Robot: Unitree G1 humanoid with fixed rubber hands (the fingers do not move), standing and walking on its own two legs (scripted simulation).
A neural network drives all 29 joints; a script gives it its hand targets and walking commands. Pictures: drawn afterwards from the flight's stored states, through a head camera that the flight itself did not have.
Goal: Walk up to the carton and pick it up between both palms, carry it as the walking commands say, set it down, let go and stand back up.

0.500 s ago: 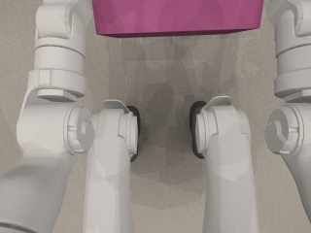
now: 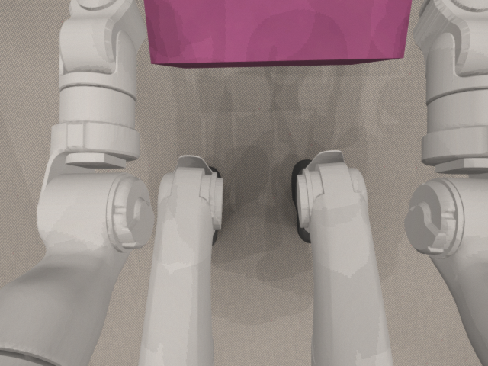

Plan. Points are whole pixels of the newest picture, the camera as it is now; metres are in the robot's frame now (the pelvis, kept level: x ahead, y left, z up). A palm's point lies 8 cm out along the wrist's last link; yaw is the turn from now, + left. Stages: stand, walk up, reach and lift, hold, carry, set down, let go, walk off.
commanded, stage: reach and lift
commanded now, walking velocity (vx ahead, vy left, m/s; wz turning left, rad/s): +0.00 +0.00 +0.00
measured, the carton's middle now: out of the picture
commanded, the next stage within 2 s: none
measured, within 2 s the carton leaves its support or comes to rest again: neither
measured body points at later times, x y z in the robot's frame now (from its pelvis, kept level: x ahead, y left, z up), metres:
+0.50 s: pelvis +0.00 +0.00 +0.06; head +0.32 -0.01 +0.36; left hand +0.55 +0.16 -0.03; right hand +0.54 -0.20 -0.03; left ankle +0.16 +0.13 -0.43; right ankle +0.17 -0.13 -0.43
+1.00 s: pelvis +0.06 +0.00 +0.12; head +0.24 +0.00 +0.54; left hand +0.53 +0.17 +0.09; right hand +0.51 -0.20 +0.09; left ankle +0.16 +0.13 -0.43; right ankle +0.17 -0.13 -0.43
